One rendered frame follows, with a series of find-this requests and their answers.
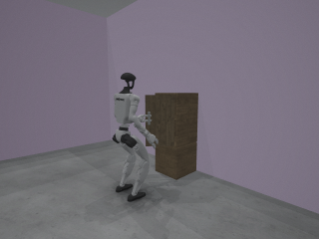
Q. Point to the humanoid robot head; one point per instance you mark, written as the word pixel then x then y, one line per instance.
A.
pixel 128 77

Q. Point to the robot left foot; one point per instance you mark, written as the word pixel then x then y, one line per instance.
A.
pixel 122 188

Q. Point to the left robot hand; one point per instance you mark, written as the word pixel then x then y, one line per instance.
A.
pixel 142 118

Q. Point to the cupboard door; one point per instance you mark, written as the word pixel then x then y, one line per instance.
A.
pixel 162 109

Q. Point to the robot right forearm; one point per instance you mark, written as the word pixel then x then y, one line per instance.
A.
pixel 140 127

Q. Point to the robot right upper arm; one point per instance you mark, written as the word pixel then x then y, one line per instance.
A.
pixel 134 99

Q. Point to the handle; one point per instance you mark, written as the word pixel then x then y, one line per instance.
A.
pixel 149 118

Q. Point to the robot left upper arm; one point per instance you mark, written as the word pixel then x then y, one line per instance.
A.
pixel 115 97

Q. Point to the right robot hand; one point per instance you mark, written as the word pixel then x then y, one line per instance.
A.
pixel 151 139

